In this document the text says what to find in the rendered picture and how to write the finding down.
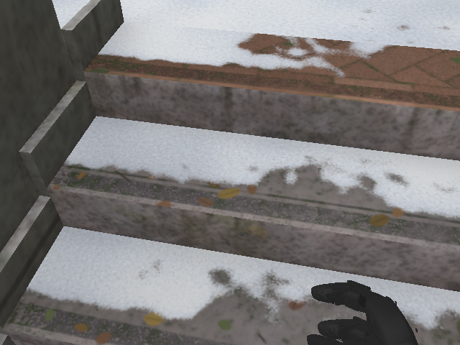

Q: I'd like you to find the right robot hand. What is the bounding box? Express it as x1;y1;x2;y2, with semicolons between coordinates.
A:
307;280;418;345

